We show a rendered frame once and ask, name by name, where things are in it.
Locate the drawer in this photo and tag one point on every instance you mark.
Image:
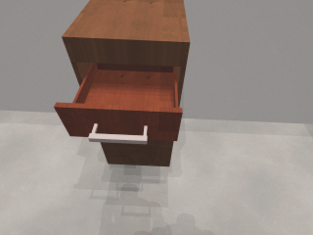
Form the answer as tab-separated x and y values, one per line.
123	99

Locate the cabinet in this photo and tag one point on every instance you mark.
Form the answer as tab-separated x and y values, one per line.
131	32

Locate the handle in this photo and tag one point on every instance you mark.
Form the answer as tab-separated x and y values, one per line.
118	138

